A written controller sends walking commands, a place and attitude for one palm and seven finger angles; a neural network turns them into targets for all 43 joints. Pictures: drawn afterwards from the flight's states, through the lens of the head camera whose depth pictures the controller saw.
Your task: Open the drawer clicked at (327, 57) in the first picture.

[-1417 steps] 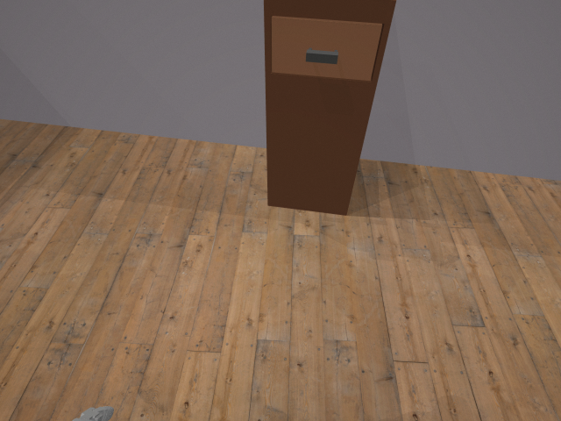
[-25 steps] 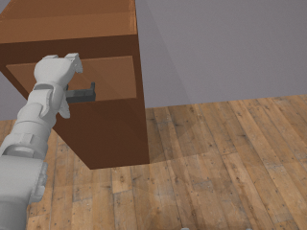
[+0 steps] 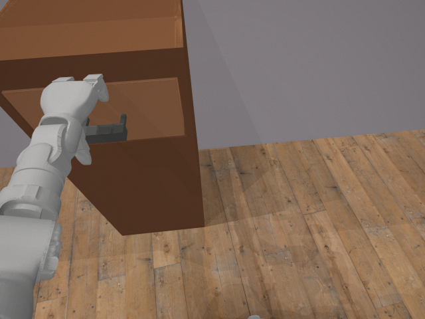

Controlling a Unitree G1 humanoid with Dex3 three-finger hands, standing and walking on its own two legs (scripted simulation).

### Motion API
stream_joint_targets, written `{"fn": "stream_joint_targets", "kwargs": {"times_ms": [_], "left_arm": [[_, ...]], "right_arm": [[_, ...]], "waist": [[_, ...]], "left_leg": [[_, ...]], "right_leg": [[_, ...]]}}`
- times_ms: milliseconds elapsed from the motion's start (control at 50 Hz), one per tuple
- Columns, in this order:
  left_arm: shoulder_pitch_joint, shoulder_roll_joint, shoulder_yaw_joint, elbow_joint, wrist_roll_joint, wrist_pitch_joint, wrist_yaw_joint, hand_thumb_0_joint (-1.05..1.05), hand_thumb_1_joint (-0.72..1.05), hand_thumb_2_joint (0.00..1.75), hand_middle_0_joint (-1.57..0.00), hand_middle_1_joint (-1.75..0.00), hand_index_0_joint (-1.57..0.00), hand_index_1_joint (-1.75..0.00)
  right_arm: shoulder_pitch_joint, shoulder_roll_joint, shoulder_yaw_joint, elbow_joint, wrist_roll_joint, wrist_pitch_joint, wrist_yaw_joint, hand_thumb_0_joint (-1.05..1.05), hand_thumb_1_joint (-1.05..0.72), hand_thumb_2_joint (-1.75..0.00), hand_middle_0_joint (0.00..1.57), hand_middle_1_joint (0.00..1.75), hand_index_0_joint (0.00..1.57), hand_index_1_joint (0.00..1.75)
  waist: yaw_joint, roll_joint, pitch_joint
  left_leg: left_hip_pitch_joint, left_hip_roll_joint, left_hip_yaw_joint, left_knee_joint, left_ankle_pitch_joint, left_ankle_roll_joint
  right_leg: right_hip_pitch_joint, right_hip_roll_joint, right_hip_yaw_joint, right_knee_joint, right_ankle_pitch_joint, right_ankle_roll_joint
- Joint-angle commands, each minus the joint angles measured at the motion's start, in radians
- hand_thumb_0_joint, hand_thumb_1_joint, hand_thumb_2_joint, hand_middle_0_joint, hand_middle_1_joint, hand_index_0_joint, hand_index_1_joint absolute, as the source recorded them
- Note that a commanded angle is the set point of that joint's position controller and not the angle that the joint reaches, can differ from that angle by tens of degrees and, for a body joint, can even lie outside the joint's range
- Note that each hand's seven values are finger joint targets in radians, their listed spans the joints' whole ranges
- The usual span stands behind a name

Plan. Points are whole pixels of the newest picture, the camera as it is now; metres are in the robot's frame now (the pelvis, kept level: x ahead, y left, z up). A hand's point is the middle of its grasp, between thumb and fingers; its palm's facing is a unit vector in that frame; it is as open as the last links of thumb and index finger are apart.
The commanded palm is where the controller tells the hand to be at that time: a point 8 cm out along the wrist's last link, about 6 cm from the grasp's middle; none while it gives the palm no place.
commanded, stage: re-aim the fingers above the handle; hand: left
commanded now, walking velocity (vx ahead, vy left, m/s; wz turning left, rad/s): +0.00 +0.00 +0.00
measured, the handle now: (103, 126) +0.52 +0.24 +0.03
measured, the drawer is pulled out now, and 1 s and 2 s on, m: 0.00 0.00 0.00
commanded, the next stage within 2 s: lower the fingers behind the handle in 1.52 s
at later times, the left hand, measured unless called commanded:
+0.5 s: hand (84, 119) +0.48 +0.24 +0.10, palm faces +0.01 +0.02 -1.00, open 13.5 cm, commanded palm +0.47 +0.25 +0.15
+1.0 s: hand (84, 119) +0.48 +0.24 +0.10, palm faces +0.02 +0.02 -1.00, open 13.5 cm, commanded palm +0.46 +0.25 +0.15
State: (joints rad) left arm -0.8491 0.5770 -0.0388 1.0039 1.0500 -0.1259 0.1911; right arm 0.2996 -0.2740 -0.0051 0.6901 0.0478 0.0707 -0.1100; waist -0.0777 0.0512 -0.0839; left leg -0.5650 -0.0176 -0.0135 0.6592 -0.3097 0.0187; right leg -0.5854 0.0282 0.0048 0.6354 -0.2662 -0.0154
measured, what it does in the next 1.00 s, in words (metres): stands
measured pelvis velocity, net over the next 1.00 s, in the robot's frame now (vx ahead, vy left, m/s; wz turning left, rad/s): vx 0.01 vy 0.01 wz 0.00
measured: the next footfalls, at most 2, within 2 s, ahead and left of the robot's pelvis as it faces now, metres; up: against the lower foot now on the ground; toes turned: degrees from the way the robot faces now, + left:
none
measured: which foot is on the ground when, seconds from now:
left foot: down 0.00-1.00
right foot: down 0.00-1.00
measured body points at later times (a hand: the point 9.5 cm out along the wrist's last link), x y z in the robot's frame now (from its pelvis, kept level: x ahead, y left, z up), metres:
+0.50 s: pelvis -0.01 +0.01 +0.00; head +0.06 -0.01 +0.44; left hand +0.47 +0.24 +0.15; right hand +0.04 -0.27 -0.13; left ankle +0.00 +0.11 -0.72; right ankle +0.02 -0.11 -0.72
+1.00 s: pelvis +0.01 +0.01 +0.00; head +0.06 +0.00 +0.45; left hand +0.47 +0.24 +0.15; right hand +0.07 -0.26 -0.13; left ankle +0.00 +0.11 -0.72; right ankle +0.02 -0.11 -0.72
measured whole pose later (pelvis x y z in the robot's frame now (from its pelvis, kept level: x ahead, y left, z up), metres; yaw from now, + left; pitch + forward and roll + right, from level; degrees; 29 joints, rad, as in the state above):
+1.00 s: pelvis +0.01 +0.01 +0.00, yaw +0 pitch +12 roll -1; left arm -0.84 0.50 -0.08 1.00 1.05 -0.05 0.21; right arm 0.32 -0.26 -0.03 0.70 0.03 0.05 -0.07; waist -0.06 0.06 -0.10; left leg -0.54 -0.03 -0.01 0.65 -0.31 0.04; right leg -0.55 0.01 0.01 0.62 -0.27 0.00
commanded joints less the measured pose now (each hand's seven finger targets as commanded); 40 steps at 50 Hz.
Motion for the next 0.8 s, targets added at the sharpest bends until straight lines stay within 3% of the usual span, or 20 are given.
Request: {"fn": "stream_joint_targets", "kwargs": {"times_ms": [0, 40, 100, 140, 160, 200, 360, 380, 420, 440, 460, 500, 540, 560, 600, 640, 780], "left_arm": [[-0.503, 0.43, 0.147, -0.138, -0.002, 0.084, 0.042, 0.0, -0.5, 0.3, -0.3, -1.2, -0.3, -1.2], [-0.522, 0.422, 0.144, -0.141, 0.002, 0.076, 0.043, 0.0, -0.5, 0.3, -0.3, -1.2, -0.3, -1.2], [-0.506, 0.426, 0.154, -0.144, 0.005, 0.076, 0.054, 0.0, -0.5, 0.3, -0.3, -1.2, -0.3, -1.2], [-0.512, 0.422, 0.153, -0.125, 0.001, 0.076, 0.053, 0.0, -0.5, 0.3, -0.3, -1.2, -0.3, -1.2], [-0.521, 0.443, 0.159, -0.133, 0.006, 0.074, 0.055, 0.0, -0.5, 0.3, -0.3, -1.2, -0.3, -1.2], [-0.514, 0.424, 0.145, -0.118, 0.008, 0.08, 0.057, 0.0, -0.5, 0.3, -0.3, -1.2, -0.3, -1.2], [-0.529, 0.408, 0.137, -0.109, 0.008, 0.083, 0.063, 0.0, -0.5, 0.3, -0.3, -1.2, -0.3, -1.2], [-0.533, 0.435, 0.156, -0.117, 0.009, 0.083, 0.064, 0.0, -0.5, 0.3, -0.3, -1.2, -0.3, -1.2], [-0.539, 0.403, 0.137, -0.125, 0.012, 0.084, 0.065, 0.0, -0.5, 0.3, -0.3, -1.2, -0.3, -1.2], [-0.541, 0.362, 0.119, -0.146, 0.01, 0.077, 0.065, 0.0, -0.5, 0.3, -0.3, -1.2, -0.3, -1.2], [-0.532, 0.296, 0.077, -0.147, 0.005, 0.077, 0.067, 0.0, -0.5, 0.3, -0.3, -1.2, -0.3, -1.2], [-0.546, 0.236, 0.046, -0.161, -0.001, 0.078, 0.074, 0.0, -0.5, 0.3, -0.3, -1.2, -0.3, -1.2], [-0.544, 0.267, 0.077, -0.141, 0.001, 0.086, 0.077, 0.0, -0.5, 0.3, -0.3, -1.2, -0.3, -1.2], [-0.553, 0.257, 0.06, -0.14, 0.006, 0.092, 0.078, 0.0, -0.5, 0.3, -0.3, -1.2, -0.3, -1.2], [-0.542, 0.261, 0.071, -0.142, 0.005, 0.099, 0.077, 0.0, -0.5, 0.3, -0.3, -1.2, -0.3, -1.2], [-0.559, 0.267, 0.074, -0.154, 0.006, 0.102, 0.072, 0.0, -0.5, 0.3, -0.3, -1.2, -0.3, -1.2], [-0.509, 0.231, 0.06, -0.165, -0.003, 0.105, 0.061, 0.0, -0.5, 0.3, -0.3, -1.2, -0.3, -1.2]], "right_arm": [[0.066, -0.145, -0.046, -0.087, -0.004, -0.033, -0.008, 0.0, -0.9, -0.9, 0.2, 0.3, 0.2, 0.3], [0.076, -0.146, -0.05, -0.082, -0.005, -0.033, -0.007, 0.0, -0.9, -0.9, 0.2, 0.3, 0.2, 0.3], [0.074, -0.145, -0.051, -0.084, -0.008, -0.037, -0.004, 0.0, -0.9, -0.9, 0.2, 0.3, 0.2, 0.3], [0.08, -0.147, -0.051, -0.078, -0.007, -0.037, -0.005, 0.0, -0.9, -0.9, 0.2, 0.3, 0.2, 0.3], [0.08, -0.149, -0.051, -0.079, -0.005, -0.038, -0.004, 0.0, -0.9, -0.9, 0.2, 0.3, 0.2, 0.3], [0.075, -0.147, -0.05, -0.081, -0.005, -0.038, -0.003, 0.0, -0.9, -0.9, 0.2, 0.3, 0.2, 0.3], [0.084, -0.149, -0.052, -0.073, -0.008, -0.043, -0.001, 0.0, -0.9, -0.9, 0.2, 0.3, 0.2, 0.3], [0.085, -0.152, -0.051, -0.072, -0.009, -0.042, -0.001, 0.0, -0.9, -0.9, 0.2, 0.3, 0.2, 0.3], [0.087, -0.148, -0.053, -0.073, -0.01, -0.042, 0.001, 0.0, -0.9, -0.9, 0.2, 0.3, 0.2, 0.3], [0.092, -0.145, -0.058, -0.075, -0.013, -0.043, 0.005, 0.0, -0.9, -0.9, 0.2, 0.3, 0.2, 0.3], [0.094, -0.139, -0.061, -0.078, -0.011, -0.046, 0.009, 0.0, -0.9, -0.9, 0.2, 0.3, 0.2, 0.3], [0.096, -0.139, -0.067, -0.07, -0.014, -0.053, 0.02, 0.0, -0.9, -0.9, 0.2, 0.3, 0.2, 0.3], [0.1, -0.146, -0.066, -0.064, -0.016, -0.053, 0.02, 0.0, -0.9, -0.9, 0.2, 0.3, 0.2, 0.3], [0.097, -0.145, -0.065, -0.065, -0.014, -0.054, 0.02, 0.0, -0.9, -0.9, 0.2, 0.3, 0.2, 0.3], [0.096, -0.142, -0.067, -0.065, -0.017, -0.057, 0.023, 0.0, -0.9, -0.9, 0.2, 0.3, 0.2, 0.3], [0.095, -0.146, -0.066, -0.061, -0.019, -0.055, 0.022, 0.0, -0.9, -0.9, 0.2, 0.3, 0.2, 0.3], [0.086, -0.139, -0.068, -0.069, -0.019, -0.051, 0.028, 0.0, -0.9, -0.9, 0.2, 0.3, 0.2, 0.3]], "waist": [[0.001, -0.027, -0.322], [-0.009, -0.039, -0.339], [0.001, -0.025, -0.347], [-0.009, -0.069, -0.341], [-0.005, -0.041, -0.336], [-0.005, -0.03, -0.317], [-0.012, -0.039, -0.332], [-0.003, -0.032, -0.336], [-0.008, -0.025, -0.34], [-0.009, -0.022, -0.373], [-0.018, -0.005, -0.364], [-0.026, 0.004, -0.351], [-0.026, -0.057, -0.337], [-0.031, -0.041, -0.328], [-0.017, -0.02, -0.333], [-0.023, -0.026, -0.338], [-0.008, -0.024, -0.327]], "left_leg": [[0.043, -0.024, 0.044, -0.079, 0.064, 0.027], [0.056, -0.022, 0.038, -0.078, 0.071, 0.029], [0.057, -0.022, 0.042, -0.077, 0.063, 0.029], [0.04, -0.02, 0.04, -0.076, 0.06, 0.03], [0.038, -0.02, 0.039, -0.08, 0.055, 0.028], [0.038, -0.021, 0.039, -0.084, 0.031, 0.028], [0.054, -0.017, 0.035, -0.087, 0.033, 0.029], [0.049, -0.017, 0.033, -0.087, 0.035, 0.028], [0.069, -0.017, 0.032, -0.086, 0.059, 0.028], [0.091, -0.017, 0.028, -0.086, 0.088, 0.028], [0.117, -0.013, 0.028, -0.085, 0.09, 0.027], [0.152, -0.009, 0.02, -0.086, 0.089, 0.026], [0.133, -0.009, 0.016, -0.089, 0.089, 0.03], [0.135, -0.01, 0.017, -0.092, 0.077, 0.03], [0.142, -0.011, 0.018, -0.094, 0.085, 0.029], [0.144, -0.012, 0.019, -0.092, 0.103, 0.03], [0.162, -0.013, 0.02, -0.094, 0.146, 0.028]], "right_leg": [[0.237, -0.007, 0.026, -0.105, 0.047, 0.007], [0.228, -0.003, 0.021, -0.104, 0.042, 0.004], [0.228, -0.003, 0.023, -0.101, 0.039, 0.005], [0.24, -0.005, 0.026, -0.107, 0.04, 0.007], [0.229, -0.005, 0.023, -0.101, 0.032, 0.007], [0.208, -0.003, 0.02, -0.105, 0.002, 0.005], [0.198, -0.001, 0.015, -0.105, -0.004, 0.005], [0.202, -0.001, 0.014, -0.099, -0.002, 0.003], [0.194, 0.002, 0.008, -0.097, 0.019, 0.0], [0.202, 0.004, 0.005, -0.096, 0.038, -0.004], [0.173, 0.008, -0.001, -0.096, 0.036, -0.004], [0.132, 0.014, -0.01, -0.097, 0.022, -0.008], [0.153, 0.015, -0.008, -0.106, 0.023, -0.008], [0.139, 0.012, -0.007, -0.105, 0.014, -0.006], [0.151, 0.012, -0.006, -0.104, 0.021, -0.01], [0.164, 0.011, -0.004, -0.107, 0.036, -0.011], [0.176, 0.012, -0.01, -0.101, 0.075, -0.014]]}}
